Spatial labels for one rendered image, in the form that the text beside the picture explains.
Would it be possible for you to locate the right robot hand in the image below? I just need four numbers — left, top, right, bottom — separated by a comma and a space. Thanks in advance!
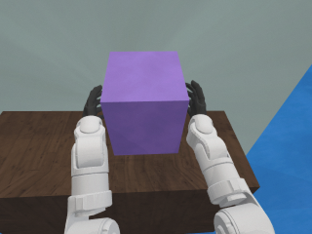
185, 80, 207, 120

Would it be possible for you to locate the pedestal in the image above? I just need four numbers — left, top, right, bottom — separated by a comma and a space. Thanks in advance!
0, 110, 260, 234

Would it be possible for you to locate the left robot forearm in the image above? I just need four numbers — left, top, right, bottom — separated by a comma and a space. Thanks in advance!
64, 115, 112, 234

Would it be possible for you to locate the left robot hand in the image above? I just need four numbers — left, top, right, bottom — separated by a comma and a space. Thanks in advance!
82, 85, 104, 119

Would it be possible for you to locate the right robot forearm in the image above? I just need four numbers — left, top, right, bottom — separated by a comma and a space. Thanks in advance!
186, 114, 275, 234

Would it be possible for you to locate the robot right upper arm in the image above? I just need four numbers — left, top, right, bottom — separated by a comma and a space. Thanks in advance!
214, 203, 275, 234

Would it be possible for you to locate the carton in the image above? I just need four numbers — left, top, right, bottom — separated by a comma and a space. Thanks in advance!
100, 51, 190, 156

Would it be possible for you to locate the robot left upper arm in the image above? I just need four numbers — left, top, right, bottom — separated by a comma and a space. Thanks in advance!
66, 217, 120, 234

